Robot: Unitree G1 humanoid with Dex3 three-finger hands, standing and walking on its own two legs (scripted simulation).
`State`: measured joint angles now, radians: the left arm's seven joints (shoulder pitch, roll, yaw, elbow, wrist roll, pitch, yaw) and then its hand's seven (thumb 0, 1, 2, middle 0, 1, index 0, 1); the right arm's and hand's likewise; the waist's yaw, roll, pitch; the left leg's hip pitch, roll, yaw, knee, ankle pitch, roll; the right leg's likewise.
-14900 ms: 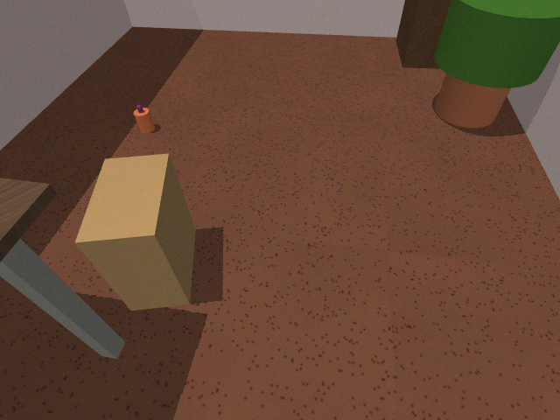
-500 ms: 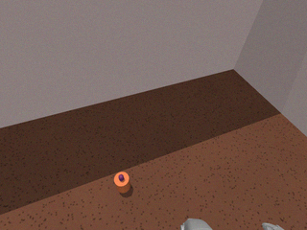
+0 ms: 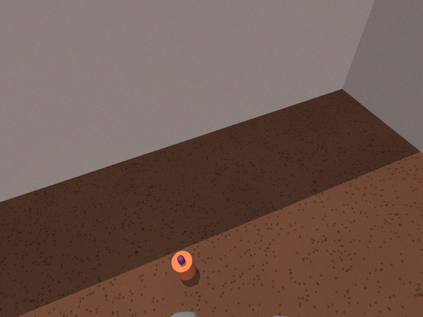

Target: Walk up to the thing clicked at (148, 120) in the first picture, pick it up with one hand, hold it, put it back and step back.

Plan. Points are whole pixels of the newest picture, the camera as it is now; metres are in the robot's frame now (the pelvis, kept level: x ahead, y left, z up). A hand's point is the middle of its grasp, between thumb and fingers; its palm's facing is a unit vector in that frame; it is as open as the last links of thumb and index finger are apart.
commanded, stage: walk up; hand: left
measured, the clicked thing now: (183, 264) +0.42 +0.22 -0.68
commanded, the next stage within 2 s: stand in 1.60 s
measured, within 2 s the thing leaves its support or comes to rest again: neither
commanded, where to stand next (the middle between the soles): +0.06 +0.02 m, yaw -1 degrees
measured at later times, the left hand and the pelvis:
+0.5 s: hand out of the picture +0.09 +0.27 -0.15, palm faces +0.00 -0.94 -0.33, open 7.4 cm; pelvis +0.04 +0.02 +0.01, yaw +0 degrees
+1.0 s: hand (115, 311) +0.16 +0.25 -0.14, palm faces -0.05 -0.95 -0.32, open 7.4 cm; pelvis +0.06 +0.01 +0.02, yaw -1 degrees
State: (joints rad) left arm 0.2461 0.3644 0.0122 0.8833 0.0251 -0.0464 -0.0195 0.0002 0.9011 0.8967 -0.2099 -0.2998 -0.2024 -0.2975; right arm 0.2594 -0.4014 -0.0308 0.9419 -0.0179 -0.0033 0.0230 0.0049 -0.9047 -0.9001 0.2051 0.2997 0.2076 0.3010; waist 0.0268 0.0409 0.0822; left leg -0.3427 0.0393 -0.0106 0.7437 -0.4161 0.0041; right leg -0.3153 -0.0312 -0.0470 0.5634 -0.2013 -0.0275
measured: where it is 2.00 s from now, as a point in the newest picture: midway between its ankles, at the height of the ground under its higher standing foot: outside the picture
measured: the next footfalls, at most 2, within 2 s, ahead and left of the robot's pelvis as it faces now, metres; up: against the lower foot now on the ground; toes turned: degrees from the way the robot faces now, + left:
left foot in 0.04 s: +0.08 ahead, +0.15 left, +0.00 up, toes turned +1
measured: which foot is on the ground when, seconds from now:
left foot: up 0.00-0.02, down 0.04-1.00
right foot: down 0.00-1.00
